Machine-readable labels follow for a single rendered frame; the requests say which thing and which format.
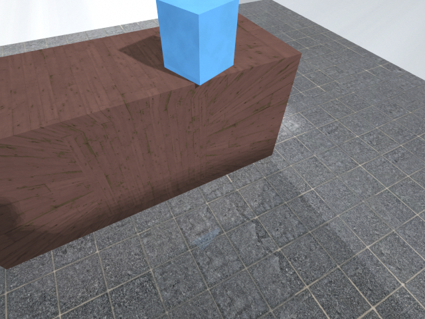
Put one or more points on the pedestal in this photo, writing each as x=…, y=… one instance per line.
x=96, y=131

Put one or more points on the carton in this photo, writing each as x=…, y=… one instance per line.
x=198, y=36

